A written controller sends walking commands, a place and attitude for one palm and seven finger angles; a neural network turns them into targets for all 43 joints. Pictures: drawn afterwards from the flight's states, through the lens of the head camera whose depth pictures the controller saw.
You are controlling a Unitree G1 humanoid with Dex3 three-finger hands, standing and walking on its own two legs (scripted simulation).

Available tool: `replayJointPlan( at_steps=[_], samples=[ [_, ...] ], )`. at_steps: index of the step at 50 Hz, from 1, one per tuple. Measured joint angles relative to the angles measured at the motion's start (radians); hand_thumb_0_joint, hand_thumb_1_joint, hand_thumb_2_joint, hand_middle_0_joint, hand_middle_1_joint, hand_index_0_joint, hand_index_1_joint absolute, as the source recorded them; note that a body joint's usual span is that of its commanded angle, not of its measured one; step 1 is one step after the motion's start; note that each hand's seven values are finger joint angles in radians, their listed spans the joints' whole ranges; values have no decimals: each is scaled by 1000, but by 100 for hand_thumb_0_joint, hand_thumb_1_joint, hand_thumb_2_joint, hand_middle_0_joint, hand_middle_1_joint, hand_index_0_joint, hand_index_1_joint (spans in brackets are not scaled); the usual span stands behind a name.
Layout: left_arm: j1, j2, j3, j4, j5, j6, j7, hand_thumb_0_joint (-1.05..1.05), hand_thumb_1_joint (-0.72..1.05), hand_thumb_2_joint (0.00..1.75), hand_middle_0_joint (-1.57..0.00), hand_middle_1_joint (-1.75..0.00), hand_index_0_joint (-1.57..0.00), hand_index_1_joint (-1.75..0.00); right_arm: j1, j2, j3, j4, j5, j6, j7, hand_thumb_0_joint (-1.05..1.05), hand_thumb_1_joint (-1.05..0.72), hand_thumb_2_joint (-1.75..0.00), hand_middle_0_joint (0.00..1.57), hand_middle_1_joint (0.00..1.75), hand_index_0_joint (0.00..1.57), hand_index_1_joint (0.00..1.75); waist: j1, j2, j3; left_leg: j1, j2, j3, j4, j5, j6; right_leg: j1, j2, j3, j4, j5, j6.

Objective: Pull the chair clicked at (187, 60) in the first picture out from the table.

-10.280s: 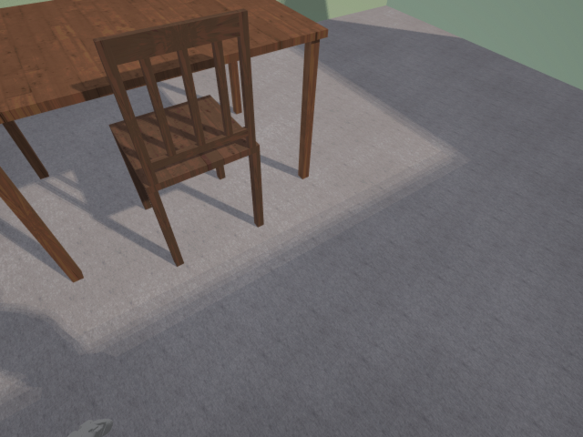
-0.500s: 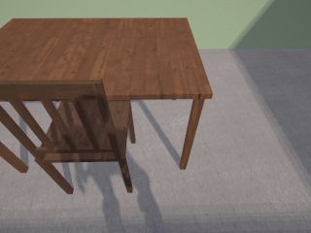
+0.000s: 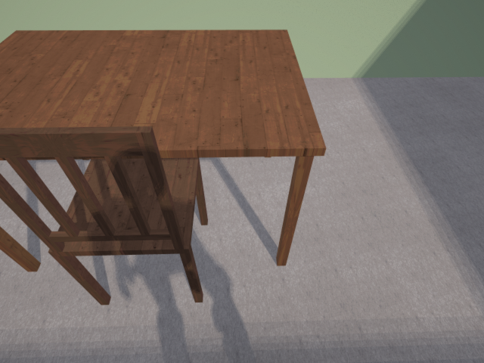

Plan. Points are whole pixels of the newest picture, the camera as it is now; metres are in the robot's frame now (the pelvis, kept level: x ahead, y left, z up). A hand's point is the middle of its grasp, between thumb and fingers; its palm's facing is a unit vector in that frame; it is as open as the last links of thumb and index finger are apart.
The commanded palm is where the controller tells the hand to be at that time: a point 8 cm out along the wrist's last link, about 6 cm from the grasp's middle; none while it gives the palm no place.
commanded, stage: shuffle to correct the standing spot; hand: left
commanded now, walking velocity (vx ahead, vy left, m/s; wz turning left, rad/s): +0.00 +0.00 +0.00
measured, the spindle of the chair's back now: (90, 199) +0.47 +0.40 -0.09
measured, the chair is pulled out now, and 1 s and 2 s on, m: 0.00 0.00 0.00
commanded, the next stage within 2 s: come to a stop and stand still in 0.36 s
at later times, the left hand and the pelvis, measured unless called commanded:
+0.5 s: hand out of the picture +0.04 +0.17 -0.18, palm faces +0.06 -0.98 -0.17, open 7.4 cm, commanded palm none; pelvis +0.05 +0.00 -0.01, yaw +3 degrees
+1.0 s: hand out of the picture +0.09 +0.16 -0.19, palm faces +0.14 -0.97 -0.21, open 7.3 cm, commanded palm none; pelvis +0.07 -0.03 -0.01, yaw +5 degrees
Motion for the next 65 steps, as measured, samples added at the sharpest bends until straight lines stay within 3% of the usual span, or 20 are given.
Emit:
replayJointPlan(
  at_steps=[8, 15, 17, 22, 25, 28, 30, 34, 38, 43, 47, 50, 56, 60, 65],
  samples=[
    [8, -2, 4, -5, 1, 3, -2, 1, 91, 90, -20, -30, -20, -30, 18, 6, 0, 1, -4, 5, 2, 1, -91, -90, 20, 30, 20, 30, -2, -4, -1, -15, 4, -7, 12, -4, -3, -9, 3, -8, 6, -4, -5],
    [50, -8, 28, -30, 7, 14, -10, 1, 91, 90, -20, -30, -20, -30, 77, 15, -8, -8, -14, 23, 10, 1, -91, -90, 20, 30, 20, 30, 0, -11, -27, -76, 10, -33, 136, -84, 20, -39, -1, -39, 87, -74, -9],
    [65, -5, 35, -28, 8, 16, -11, 1, 91, 90, -20, -30, -20, -30, 92, 22, -9, -8, -15, 16, 10, 1, -91, -90, 20, 30, 20, 30, 3, -30, -31, -69, 1, -29, 139, -96, 8, -46, -12, -33, 118, -102, -8],
    [69, -5, 37, -17, 14, 23, -22, 1, 91, 90, -20, -30, -20, -30, 136, 39, -12, -17, -20, -21, -1, 0, -91, -90, 20, 30, 20, 30, -22, -37, -30, -27, -12, -27, 92, -102, 17, -121, -10, -18, 338, -262, -21],
    [33, -4, 41, -28, 15, 18, -24, 1, 92, 90, -20, -30, -20, -30, 156, 50, -8, -14, -24, -32, -5, 0, -91, -90, 20, 30, 20, 30, -37, -22, -11, 7, -8, -39, 39, -87, 11, -172, -7, -28, 402, -280, -19],
    [-5, 10, 49, -46, 9, 12, -22, 3, 94, 90, -20, -30, -20, -30, 167, 53, -6, -5, -21, -26, -10, 0, -91, -90, 20, 30, 20, 30, -40, -1, 11, 32, 2, -47, 23, -95, -8, -162, -5, -42, 273, -189, -12],
    [-23, 19, 48, -66, 5, -11, -19, 3, 94, 90, -20, -30, -20, -30, 175, 54, -5, 1, -11, -20, -13, 0, -91, -90, 20, 30, 20, 30, -33, -1, 25, 25, -4, -51, 74, -132, -21, -116, -14, -37, 139, -17, -13],
    [-71, 7, 37, -75, 3, -33, 1, 2, 93, 90, -20, -30, -20, -30, 120, 38, -23, 14, 12, 17, -17, 1, -91, -90, 20, 30, 20, 30, -34, 26, 49, -82, 7, -45, 337, -276, -8, -92, -11, -74, 172, -101, -51],
    [-100, 6, 40, -94, 9, -16, 23, 1, 95, 90, -20, -30, -20, -30, 18, 20, -42, -15, 15, 40, -13, 1, -91, -90, 20, 30, 20, 30, -14, 2, 57, -188, 1, -9, 449, -270, -13, -68, -20, -76, 120, -78, -57],
    [-93, 16, 41, -108, 17, 10, 16, 0, 94, 90, -21, -30, -20, -30, -95, -14, -58, -80, 4, 52, -6, 1, -93, -90, 20, 30, 20, 30, 8, -19, 45, -230, -4, 18, 385, -192, -22, -64, -17, -65, 82, -46, -60],
    [-64, 26, 41, -106, 17, 24, 7, 0, 93, 90, -21, -30, -20, -30, -141, -36, -58, -123, 3, 43, 4, 1, -94, -90, 20, 30, 20, 30, 20, -33, 30, -176, -2, 24, 229, -98, -16, -71, -6, -58, 87, -39, -54],
    [-44, 30, 40, -94, 10, 38, 2, 0, 92, 90, -21, -30, -20, -30, -143, -37, -51, -138, 0, 25, 3, 1, -93, -90, 20, 30, 20, 30, 21, -35, 18, -121, 8, 18, 103, 17, 4, -78, 7, -64, 115, -51, -44],
    [-4, 18, 20, -65, 11, 41, -10, 1, 91, 90, -20, -30, -20, -30, -104, -16, -20, -121, -5, 33, 6, 1, -92, -90, 20, 30, 20, 30, 44, -38, -3, -89, -1, 19, 49, 34, 10, -32, 3, -63, 31, -7, -27],
    [43, -8, -2, -46, 12, 16, 2, 1, 91, 90, -20, -30, -20, -30, -86, -32, -27, -123, 3, 38, 7, 0, -94, -90, 20, 30, 20, 30, 41, -2, -11, -105, 10, 22, 70, 12, 7, -26, 15, -62, -3, 16, -26],
    [87, -15, -9, -28, 12, 13, 2, 1, 91, 90, -21, -30, -20, -30, -31, -48, -33, -152, 0, 29, 19, 0, -93, -90, 20, 30, 20, 30, 5, 31, -31, -122, 0, 26, 116, 4, 27, -50, 6, -50, 51, -13, -19]
  ],
)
